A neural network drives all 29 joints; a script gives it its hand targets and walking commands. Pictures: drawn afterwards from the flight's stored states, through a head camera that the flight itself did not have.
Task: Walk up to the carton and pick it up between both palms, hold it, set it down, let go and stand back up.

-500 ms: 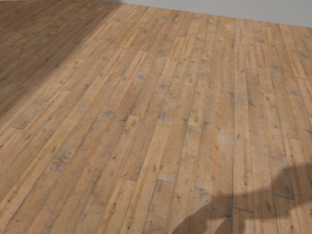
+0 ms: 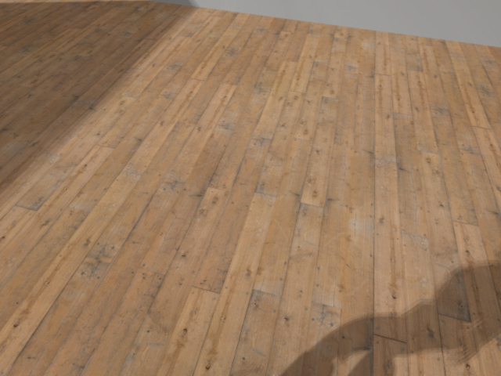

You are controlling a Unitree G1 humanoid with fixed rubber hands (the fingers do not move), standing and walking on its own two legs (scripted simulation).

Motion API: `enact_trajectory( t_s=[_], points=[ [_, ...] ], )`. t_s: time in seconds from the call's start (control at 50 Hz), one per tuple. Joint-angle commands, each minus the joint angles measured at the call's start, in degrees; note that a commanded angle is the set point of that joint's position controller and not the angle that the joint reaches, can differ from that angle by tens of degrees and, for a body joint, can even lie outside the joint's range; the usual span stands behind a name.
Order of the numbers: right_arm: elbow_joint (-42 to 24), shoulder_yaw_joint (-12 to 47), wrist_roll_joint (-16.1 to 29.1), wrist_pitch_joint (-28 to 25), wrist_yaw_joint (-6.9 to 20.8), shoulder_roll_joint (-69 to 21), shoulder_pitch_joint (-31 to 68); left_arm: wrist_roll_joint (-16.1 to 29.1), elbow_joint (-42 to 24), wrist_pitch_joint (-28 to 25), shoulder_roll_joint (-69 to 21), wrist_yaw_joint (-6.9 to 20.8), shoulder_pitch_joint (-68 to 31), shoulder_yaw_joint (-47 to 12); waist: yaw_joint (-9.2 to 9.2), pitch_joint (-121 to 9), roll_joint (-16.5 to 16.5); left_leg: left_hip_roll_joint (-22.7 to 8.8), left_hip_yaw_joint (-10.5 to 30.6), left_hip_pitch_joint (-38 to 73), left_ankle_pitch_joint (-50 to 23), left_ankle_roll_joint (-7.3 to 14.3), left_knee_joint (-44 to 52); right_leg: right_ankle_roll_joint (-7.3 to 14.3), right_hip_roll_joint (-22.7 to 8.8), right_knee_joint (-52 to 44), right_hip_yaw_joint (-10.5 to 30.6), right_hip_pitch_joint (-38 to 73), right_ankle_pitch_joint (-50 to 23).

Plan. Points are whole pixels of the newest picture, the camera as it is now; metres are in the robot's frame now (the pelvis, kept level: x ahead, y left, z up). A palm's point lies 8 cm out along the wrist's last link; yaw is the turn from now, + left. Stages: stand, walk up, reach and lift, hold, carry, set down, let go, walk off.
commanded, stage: stand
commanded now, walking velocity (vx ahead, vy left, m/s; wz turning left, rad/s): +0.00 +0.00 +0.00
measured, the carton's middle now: out of the picture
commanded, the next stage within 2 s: walk up in 1.06 s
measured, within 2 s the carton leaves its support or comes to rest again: neither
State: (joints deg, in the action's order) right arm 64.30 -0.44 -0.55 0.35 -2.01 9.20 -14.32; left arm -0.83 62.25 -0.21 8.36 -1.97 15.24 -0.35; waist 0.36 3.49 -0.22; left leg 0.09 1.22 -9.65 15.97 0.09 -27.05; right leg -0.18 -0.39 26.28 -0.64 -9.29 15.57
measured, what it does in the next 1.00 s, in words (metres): stands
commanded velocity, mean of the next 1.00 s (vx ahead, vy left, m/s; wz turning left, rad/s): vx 0.00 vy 0.00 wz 0.00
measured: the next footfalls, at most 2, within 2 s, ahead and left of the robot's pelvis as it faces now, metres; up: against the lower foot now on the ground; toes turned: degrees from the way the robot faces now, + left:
left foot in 1.68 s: -0.11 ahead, +0.20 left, +0.00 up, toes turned +16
right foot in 1.98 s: -0.05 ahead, +0.04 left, +0.00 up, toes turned +29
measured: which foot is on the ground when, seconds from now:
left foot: down 0.00-1.00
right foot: down 0.00-1.00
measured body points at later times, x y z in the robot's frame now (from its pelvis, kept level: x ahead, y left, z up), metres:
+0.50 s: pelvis +0.00 +0.01 +0.00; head +0.00 +0.01 +0.45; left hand -0.02 +0.21 -0.16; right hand -0.02 -0.19 -0.16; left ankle -0.01 +0.12 -0.74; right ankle -0.01 -0.12 -0.74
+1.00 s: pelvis -0.02 +0.01 +0.00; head -0.02 +0.01 +0.45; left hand -0.05 +0.22 -0.16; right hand -0.05 -0.19 -0.16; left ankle -0.01 +0.12 -0.74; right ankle -0.01 -0.12 -0.74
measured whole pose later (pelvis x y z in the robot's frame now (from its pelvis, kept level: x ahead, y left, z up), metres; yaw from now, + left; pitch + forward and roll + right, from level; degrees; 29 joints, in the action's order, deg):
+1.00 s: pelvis -0.02 +0.01 +0.00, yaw +0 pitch -3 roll +0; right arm 67.3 0.0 -0.5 -0.2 -2.5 6.8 -17.5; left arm -0.8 68.2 0.6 6.0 -2.6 17.7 -0.3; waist 0.1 2.4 -0.6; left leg 1.6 0.5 -9.1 13.2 1.3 -24.9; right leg -1.6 -1.9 24.9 0.1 -9.2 13.2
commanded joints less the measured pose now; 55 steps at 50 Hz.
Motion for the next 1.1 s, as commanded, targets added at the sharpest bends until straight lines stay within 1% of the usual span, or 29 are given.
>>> enact_trajectory(
  t_s=[0.0,0.04,0.1,0.16,0.2,0.24,0.26,0.28,0.32,0.34,0.36,0.4,0.46,0.54,0.56,0.58,0.6,0.66,0.8,0.82,0.86,0.88,0.9,0.92,0.94,0.96,0.98,1.0,1.08],
  points=[
    [-0.4,-1.0,-0.1,-1.1,0.0,5.8,-1.7,0.1,0.2,-0.3,6.3,-0.1,5.8,1.4,-1.45,0.5,-1.3,-4.2,3.6,-3.0,-11.2,2.1,5.2,2.2,-3.9,-4.7,3.1,1.2,-11.8],
    [1.2,-0.4,0.3,-1.2,-0.2,3.5,-4.2,-0.1,0.6,-0.9,8.0,-0.2,6.0,2.0,-0.79,-2.1,-3.8,-4.0,3.5,-1.5,-13.8,1.9,4.7,2.2,-4.5,-3.7,3.2,2.7,-13.6],
    [1.5,-0.2,0.1,-1.2,-0.6,2.7,-3.4,0.3,2.3,-0.5,2.7,-0.6,5.2,0.2,-0.55,1.6,1.7,-4.3,3.7,1.2,-13.4,2.3,3.9,2.7,-4.6,-5.2,3.9,-1.9,-13.1],
    [2.9,-0.2,0.1,-0.3,-0.4,3.5,-5.0,0.7,1.8,-0.4,3.2,-0.5,4.2,0.2,0.20,4.6,-4.2,-3.9,3.4,-2.5,-11.2,2.1,5.4,2.1,-4.2,-5.4,4.0,-2.4,-10.4],
    [3.9,-0.3,-0.2,-0.3,-0.5,4.3,-7.2,0.1,1.8,-0.3,5.4,-0.4,3.9,0.8,0.60,3.2,1.1,-4.3,4.5,-0.8,-7.2,2.3,5.6,1.9,-3.8,-6.1,3.6,-2.5,-7.9],
    [2.8,-0.9,0.4,-0.6,-0.5,5.9,-5.0,0.2,3.8,-0.3,5.2,-0.6,7.2,0.6,0.03,-2.1,2.7,-4.8,4.3,3.4,-11.6,2.6,4.6,2.4,-4.3,-6.6,4.2,-1.1,-10.0],
    [2.9,-0.4,0.3,-0.5,-0.5,3.5,-6.0,0.3,3.6,-0.6,1.9,-0.5,6.7,0.2,0.23,-1.4,-2.3,-4.1,3.8,0.2,-9.8,2.1,5.1,2.1,-4.4,-5.1,3.6,0.8,-10.7],
    [2.5,-0.1,0.1,-1.0,-0.3,2.3,-4.9,0.1,3.7,-0.7,3.3,-0.5,5.2,0.5,0.18,-3.2,2.0,-4.7,4.8,0.6,-11.0,2.4,5.3,2.3,-4.3,-5.0,3.3,2.0,-11.6],
    [2.8,-0.4,0.1,-1.1,-0.3,2.9,-4.0,0.5,3.5,-0.5,4.1,-0.7,4.8,1.0,-0.19,1.5,0.7,-3.8,4.1,-0.7,-12.1,2.4,5.9,1.9,-4.1,-5.4,3.9,-0.8,-11.5],
    [2.7,-1.1,0.0,-1.2,-0.7,4.9,-4.6,0.1,4.5,-0.4,4.7,-0.9,5.3,0.6,0.27,-0.5,4.2,-5.0,4.6,2.4,-14.1,2.6,5.8,2.3,-4.6,-5.7,3.4,-1.7,-12.0],
    [3.4,-0.6,-0.1,-1.3,-0.8,3.6,-6.5,0.3,4.1,-0.5,3.1,-1.1,5.7,0.6,0.11,1.2,-0.9,-4.8,4.4,0.5,-15.9,2.6,4.8,2.0,-4.4,-4.8,3.7,-0.3,-13.3],
    [4.1,-0.3,0.0,-1.1,-1.3,1.9,-7.3,0.4,5.2,-0.3,2.0,-0.8,8.3,0.2,-1.07,-2.0,-1.9,-4.4,4.1,3.8,-14.4,2.8,5.0,2.6,-4.7,-5.5,3.9,-0.1,-10.1],
    [3.3,-0.7,-0.1,-1.0,-0.5,3.8,-6.3,-0.3,4.8,-0.1,2.0,-0.5,4.0,0.4,0.46,2.6,2.0,-4.1,4.4,-1.0,-10.9,2.3,6.5,1.8,-4.1,-5.1,3.6,-0.9,-10.9],
    [3.6,0.3,0.1,-1.2,-0.7,0.9,-6.0,0.4,5.2,0.6,0.7,-0.9,5.2,0.2,-0.54,5.2,1.8,-4.7,4.9,-4.4,-11.4,2.3,7.6,1.0,-4.2,-4.7,3.2,0.0,-11.0],
    [3.6,0.1,0.5,-1.1,-0.8,1.1,-6.2,0.0,5.6,0.6,1.7,-0.9,7.1,0.2,-0.99,2.5,-1.7,-4.3,4.1,-3.4,-8.0,2.5,7.6,1.3,-4.6,-5.8,3.1,0.0,-9.0],
    [4.0,-0.2,0.2,-1.0,-1.1,3.0,-6.3,0.1,5.9,0.6,0.3,-0.9,6.8,0.1,-0.78,5.9,3.3,-4.2,5.0,-4.3,-8.0,2.2,8.2,1.1,-4.0,-5.3,3.2,-1.4,-8.7],
    [3.8,0.2,-0.1,-0.9,-0.8,2.0,-5.7,0.0,5.4,0.7,1.4,-0.9,6.7,0.4,-1.02,6.5,-1.0,-4.3,4.3,-4.5,-7.6,2.4,7.5,1.0,-4.4,-6.0,3.5,-1.2,-8.4],
    [3.1,0.1,0.0,-1.2,-0.6,1.5,-7.6,0.2,5.8,-0.1,3.2,-1.0,6.7,0.4,0.04,1.3,-2.6,-4.1,4.7,-1.3,-9.7,2.8,7.5,1.1,-4.4,-5.4,3.9,-0.2,-10.1],
    [3.1,-0.5,0.0,-0.8,-0.7,3.0,-6.4,-0.1,5.5,0.2,3.0,-1.0,5.2,0.7,-0.14,3.5,2.0,-4.1,4.7,-3.6,-8.0,2.5,8.1,1.1,-3.8,-5.6,3.4,-0.9,-7.8],
    [2.8,-0.9,0.1,-0.8,-1.0,3.7,-7.0,0.1,4.8,0.5,2.3,-0.9,6.8,0.8,-0.42,4.6,-1.3,-4.2,5.1,-4.9,-2.7,2.2,9.5,0.8,-3.8,-5.2,3.2,-1.3,-6.7],
    [2.3,-0.9,0.4,-1.2,-0.4,4.5,-7.5,0.1,5.9,0.3,0.6,-0.9,7.9,0.2,-0.51,2.4,2.7,-3.8,4.6,-4.8,-3.9,2.3,8.7,0.8,-3.8,-5.2,3.3,0.2,-6.6],
    [2.6,-0.5,-0.1,-1.3,-0.5,2.0,-7.0,0.0,5.4,0.3,2.8,-1.0,6.5,1.0,-0.07,3.4,-1.9,-3.7,4.5,-2.9,-2.5,2.2,9.4,0.9,-4.1,-5.2,3.6,-1.9,-6.7],
    [1.8,0.0,-0.2,-1.1,-0.4,0.7,-7.0,0.0,5.7,0.4,0.6,-1.1,6.3,0.6,0.34,5.5,0.4,-3.6,4.3,-4.4,-4.4,2.2,8.1,0.8,-4.2,-6.1,3.2,-3.2,-5.9],
    [2.3,0.2,-0.1,-0.8,-0.8,0.5,-7.7,-0.1,4.8,0.4,0.8,-0.6,5.6,0.3,0.02,4.2,-2.9,-3.9,4.5,-4.6,-5.6,2.5,8.5,0.7,-4.6,-5.7,3.1,-1.5,-7.6],
    [2.4,-0.1,0.1,-0.8,-0.7,1.6,-6.4,0.0,5.4,0.6,1.8,-0.7,6.7,0.5,-0.90,5.2,1.0,-3.8,4.6,-4.6,-3.9,2.5,8.7,0.4,-3.8,-6.2,2.8,-3.5,-6.0],
    [2.7,-0.1,0.2,-0.7,-0.6,3.5,-8.4,0.2,5.6,0.6,3.9,-1.1,7.6,1.0,0.28,3.8,-1.7,-4.8,6.3,-5.1,0.6,2.7,11.6,0.4,-4.0,-5.7,2.9,-1.9,-5.6],
    [3.0,0.1,0.3,-0.6,-0.7,1.0,-9.0,0.2,6.2,0.6,0.3,-0.7,9.3,0.3,-1.20,3.6,0.2,-3.7,5.7,-4.2,-0.3,2.8,10.7,0.8,-4.0,-5.4,3.6,-1.6,-5.1],
    [3.4,-0.1,0.2,-0.8,-0.7,2.8,-9.6,-0.4,5.8,0.8,0.5,-0.7,8.2,0.0,0.15,5.1,2.1,-3.8,5.7,-5.3,0.7,2.5,10.2,0.6,-3.3,-5.9,3.2,-3.8,-4.1],
    [2.7,-0.2,-0.1,-0.9,-0.3,3.8,-8.6,-0.2,6.0,0.3,2.4,-0.5,9.9,0.3,-0.57,4.0,-1.6,-4.6,7.0,-7.5,3.7,3.1,11.7,0.4,-4.0,-5.3,2.8,-0.8,-3.9]
  ],
)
